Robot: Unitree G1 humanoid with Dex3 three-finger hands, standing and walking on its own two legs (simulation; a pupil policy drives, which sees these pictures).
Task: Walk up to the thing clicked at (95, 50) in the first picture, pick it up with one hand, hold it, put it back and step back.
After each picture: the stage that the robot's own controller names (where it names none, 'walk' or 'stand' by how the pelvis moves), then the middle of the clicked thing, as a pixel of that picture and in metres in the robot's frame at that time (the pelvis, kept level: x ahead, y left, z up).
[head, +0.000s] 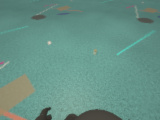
stand; (95, 52) +1.38 -0.12 -0.72
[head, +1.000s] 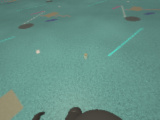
walk; (85, 56) +1.26 +0.16 -0.70
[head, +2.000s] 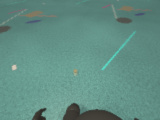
walk; (75, 72) +0.78 +0.26 -0.71
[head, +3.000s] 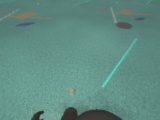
walk; (71, 91) +0.44 +0.21 -0.70
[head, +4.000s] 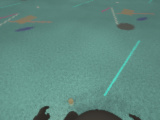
stand; (71, 102) +0.31 +0.21 -0.72
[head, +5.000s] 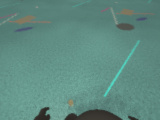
stand; (71, 103) +0.30 +0.21 -0.72
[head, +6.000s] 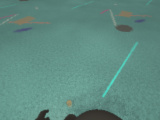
stand; (69, 103) +0.30 +0.22 -0.73
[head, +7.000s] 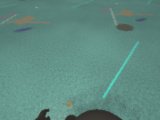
stand; (69, 104) +0.28 +0.22 -0.73
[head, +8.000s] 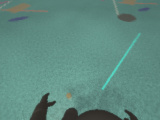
go down; (69, 96) +0.31 +0.22 -0.71
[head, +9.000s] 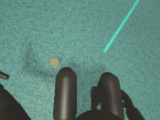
go down; (55, 63) +0.36 +0.27 -0.28
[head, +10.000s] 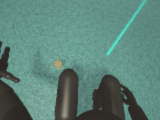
close in; (58, 65) +0.36 +0.27 -0.29
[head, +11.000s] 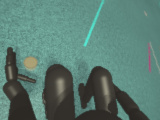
close in; (30, 64) +0.34 +0.29 -0.21
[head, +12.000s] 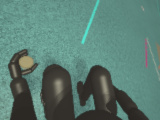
close; (27, 64) +0.34 +0.30 -0.21
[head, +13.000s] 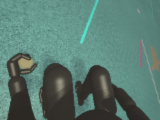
lift; (26, 63) +0.33 +0.30 -0.22
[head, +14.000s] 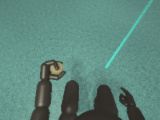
lift; (58, 71) +0.32 +0.21 -0.01
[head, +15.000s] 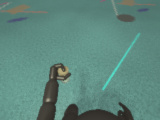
hold; (64, 74) +0.32 +0.18 +0.00
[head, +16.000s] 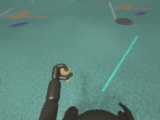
hold; (66, 74) +0.33 +0.17 +0.00
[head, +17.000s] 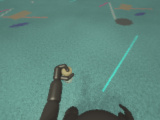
hold; (67, 75) +0.33 +0.16 +0.00
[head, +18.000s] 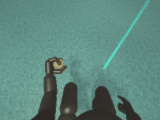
crouch; (60, 66) +0.37 +0.22 -0.07
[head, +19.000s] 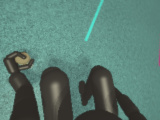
lower; (25, 61) +0.36 +0.31 -0.22
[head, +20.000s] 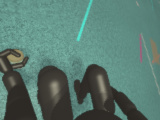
lower; (17, 60) +0.37 +0.32 -0.22
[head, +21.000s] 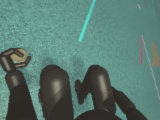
lower; (20, 59) +0.36 +0.32 -0.22
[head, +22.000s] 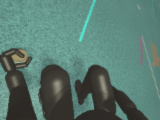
lower; (21, 59) +0.36 +0.32 -0.21
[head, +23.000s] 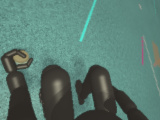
loosen; (22, 60) +0.35 +0.31 -0.21
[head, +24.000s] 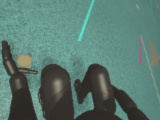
withdraw; (25, 63) +0.35 +0.29 -0.22
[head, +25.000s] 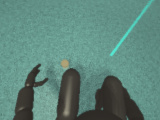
walk; (65, 64) +0.38 +0.24 -0.31
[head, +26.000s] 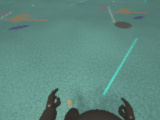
stand; (69, 103) +0.30 +0.20 -0.66
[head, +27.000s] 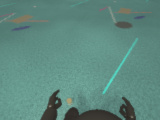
stand; (69, 101) +0.32 +0.22 -0.67
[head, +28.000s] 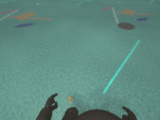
stand; (70, 99) +0.33 +0.20 -0.68
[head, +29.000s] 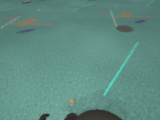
walk; (71, 102) +0.33 +0.21 -0.72
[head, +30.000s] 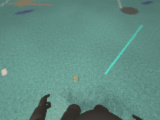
walk; (75, 79) +0.52 +0.18 -0.69
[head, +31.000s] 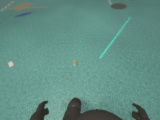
walk; (74, 63) +0.84 +0.28 -0.69
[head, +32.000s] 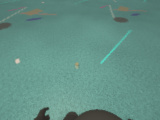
stand; (76, 65) +0.94 +0.22 -0.71
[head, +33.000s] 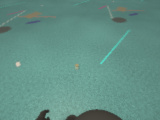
stand; (76, 66) +0.94 +0.22 -0.73
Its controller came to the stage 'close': yes
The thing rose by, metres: 0.70
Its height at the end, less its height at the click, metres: +0.00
